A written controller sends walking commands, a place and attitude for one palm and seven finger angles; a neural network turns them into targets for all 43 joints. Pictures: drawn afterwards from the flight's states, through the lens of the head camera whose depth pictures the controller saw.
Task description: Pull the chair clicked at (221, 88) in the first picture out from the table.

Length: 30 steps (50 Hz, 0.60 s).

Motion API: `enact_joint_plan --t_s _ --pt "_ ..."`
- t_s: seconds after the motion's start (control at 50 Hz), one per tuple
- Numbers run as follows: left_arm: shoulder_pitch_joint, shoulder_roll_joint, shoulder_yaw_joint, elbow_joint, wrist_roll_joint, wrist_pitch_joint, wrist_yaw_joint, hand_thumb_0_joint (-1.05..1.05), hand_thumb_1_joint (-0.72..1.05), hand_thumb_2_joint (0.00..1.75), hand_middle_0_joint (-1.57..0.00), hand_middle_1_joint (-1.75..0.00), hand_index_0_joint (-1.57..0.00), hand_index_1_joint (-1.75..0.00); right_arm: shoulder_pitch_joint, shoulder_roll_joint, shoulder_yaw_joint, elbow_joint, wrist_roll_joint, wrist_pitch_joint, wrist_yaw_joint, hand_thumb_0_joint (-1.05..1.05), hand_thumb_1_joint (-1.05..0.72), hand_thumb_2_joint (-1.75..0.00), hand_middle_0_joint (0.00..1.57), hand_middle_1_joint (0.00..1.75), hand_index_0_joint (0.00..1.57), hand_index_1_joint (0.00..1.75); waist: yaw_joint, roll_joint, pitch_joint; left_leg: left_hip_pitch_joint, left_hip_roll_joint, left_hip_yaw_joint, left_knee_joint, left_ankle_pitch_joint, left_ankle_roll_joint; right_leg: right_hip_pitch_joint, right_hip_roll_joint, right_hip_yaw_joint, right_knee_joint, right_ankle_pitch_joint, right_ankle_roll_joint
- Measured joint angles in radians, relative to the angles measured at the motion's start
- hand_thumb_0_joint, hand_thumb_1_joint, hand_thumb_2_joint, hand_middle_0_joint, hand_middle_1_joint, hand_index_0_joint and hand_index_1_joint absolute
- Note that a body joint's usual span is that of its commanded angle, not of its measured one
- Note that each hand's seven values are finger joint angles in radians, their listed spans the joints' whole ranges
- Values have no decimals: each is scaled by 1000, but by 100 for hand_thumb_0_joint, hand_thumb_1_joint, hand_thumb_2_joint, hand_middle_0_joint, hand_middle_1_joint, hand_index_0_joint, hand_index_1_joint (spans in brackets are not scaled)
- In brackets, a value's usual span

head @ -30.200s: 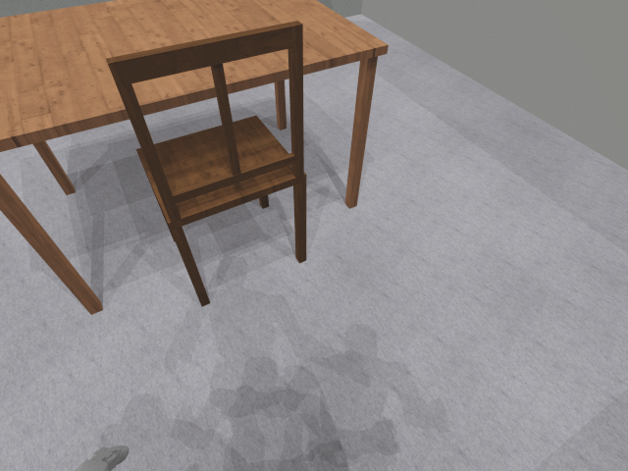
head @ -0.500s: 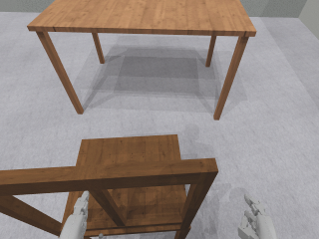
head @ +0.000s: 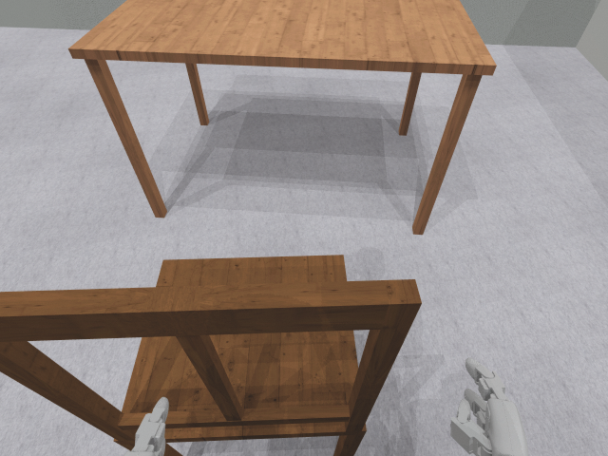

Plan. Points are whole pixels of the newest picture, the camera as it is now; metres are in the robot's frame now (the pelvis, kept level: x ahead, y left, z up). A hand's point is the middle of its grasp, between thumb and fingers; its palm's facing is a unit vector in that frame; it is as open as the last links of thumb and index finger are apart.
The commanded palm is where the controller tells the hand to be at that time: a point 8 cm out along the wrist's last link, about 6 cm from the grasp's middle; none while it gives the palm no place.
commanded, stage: draw the fingers out of the gap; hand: left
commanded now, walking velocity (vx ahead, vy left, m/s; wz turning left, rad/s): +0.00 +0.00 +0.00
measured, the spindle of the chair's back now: (216, 381) +0.23 +0.13 -0.01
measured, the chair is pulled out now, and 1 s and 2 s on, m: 0.73 0.73 0.72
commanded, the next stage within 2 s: draw the hand back to the body in 0.02 s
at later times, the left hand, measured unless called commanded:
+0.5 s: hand (150, 453) +0.13 +0.16 +0.08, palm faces +0.02 -1.00 -0.09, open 17.5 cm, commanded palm +0.07 +0.23 +0.09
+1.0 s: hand (71, 430) +0.14 +0.22 +0.11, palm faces +0.23 -0.86 -0.45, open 13.8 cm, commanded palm +0.11 +0.27 +0.18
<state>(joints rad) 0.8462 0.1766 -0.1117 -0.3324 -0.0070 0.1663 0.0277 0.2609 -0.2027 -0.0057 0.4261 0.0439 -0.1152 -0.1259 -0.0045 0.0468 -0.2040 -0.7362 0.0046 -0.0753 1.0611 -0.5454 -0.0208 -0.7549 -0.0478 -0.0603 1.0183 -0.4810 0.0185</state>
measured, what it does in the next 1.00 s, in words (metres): stands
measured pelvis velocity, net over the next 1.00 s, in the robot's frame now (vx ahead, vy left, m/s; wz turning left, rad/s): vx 0.00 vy -0.01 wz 0.01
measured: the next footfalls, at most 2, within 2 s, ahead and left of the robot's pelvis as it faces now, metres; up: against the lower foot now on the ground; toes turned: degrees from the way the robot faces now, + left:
none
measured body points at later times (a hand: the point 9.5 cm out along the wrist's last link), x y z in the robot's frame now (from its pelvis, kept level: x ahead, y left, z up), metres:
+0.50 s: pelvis -0.01 +0.00 -0.01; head +0.02 +0.00 +0.44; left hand +0.12 +0.21 +0.08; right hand +0.19 -0.23 -0.07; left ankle -0.01 +0.13 -0.67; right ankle +0.01 -0.13 -0.67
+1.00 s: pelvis +0.00 -0.01 +0.05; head -0.01 -0.02 +0.49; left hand +0.12 +0.26 +0.14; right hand +0.20 -0.21 -0.03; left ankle -0.01 +0.13 -0.67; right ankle +0.01 -0.13 -0.67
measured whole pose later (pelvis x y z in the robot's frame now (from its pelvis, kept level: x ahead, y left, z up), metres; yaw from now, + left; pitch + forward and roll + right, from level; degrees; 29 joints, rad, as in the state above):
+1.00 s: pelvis +0.00 -0.01 +0.05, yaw +1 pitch +0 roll -2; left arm 0.74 0.37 0.10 -0.44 -0.04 0.09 0.14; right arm 0.23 -0.20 0.05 0.58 0.04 -0.17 -0.15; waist 0.06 0.08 -0.04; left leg -0.33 0.02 -0.08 0.75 -0.43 -0.03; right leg -0.34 -0.03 -0.08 0.70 -0.36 0.01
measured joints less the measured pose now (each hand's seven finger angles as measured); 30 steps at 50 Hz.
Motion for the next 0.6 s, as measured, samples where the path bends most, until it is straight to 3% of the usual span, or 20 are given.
enact_joint_plan --t_s 0.16,0.18,0.28,0.4,0.5,0.54,0.6 --pt "94 6 25 -39 -4 -34 -3 -1 -54 20 -1 -1 -1 0 6 6 -20 -1 6 7 -8 1 -90 -89 20 30 20 30 10 -3 -11 -22 3 -3 22 -11 0 -20 3 -2 18 -9 -1" --pt "103 2 30 -42 -28 -52 -10 -2 -54 20 -1 0 -1 0 5 7 -22 1 6 1 -9 1 -90 -89 20 30 20 30 10 -2 -10 -27 3 -4 26 -13 0 -24 3 -3 21 -10 -1" --pt "104 -2 61 -81 -110 -194 -42 -2 -54 20 -1 0 -1 0 -1 10 -30 30 12 -46 -10 1 -90 -89 20 30 20 30 25 -8 -2 -52 1 -16 52 -19 -2 -40 2 -15 38 -16 -2" --pt "47 14 124 -118 -153 -361 -89 -2 -54 20 0 0 0 0 -25 24 -33 68 20 -73 15 1 -90 -89 20 30 20 30 27 -1 5 -52 2 -16 60 -19 -3 -41 2 -14 45 -14 -2" --pt "6 37 159 -103 -196 -480 -180 -2 -54 20 0 0 0 0 -49 36 -32 82 26 -78 43 1 -90 -89 20 30 20 30 26 -3 17 -56 5 -3 68 -19 -4 -54 6 -1 58 -11 -1" --pt "-8 57 179 -96 -211 -493 -211 -2 -54 20 0 0 0 0 -55 37 -32 83 31 -74 48 1 -90 -89 20 30 20 30 28 -3 28 -50 7 -2 68 -18 -5 -49 8 1 58 -10 -2" --pt "-13 82 218 -103 -238 -465 -223 -2 -54 20 -1 -1 -1 0 -55 37 -30 82 42 -67 44 1 -90 -89 20 30 20 30 29 3 42 -21 8 -2 52 -12 -5 -18 8 0 42 -4 -2"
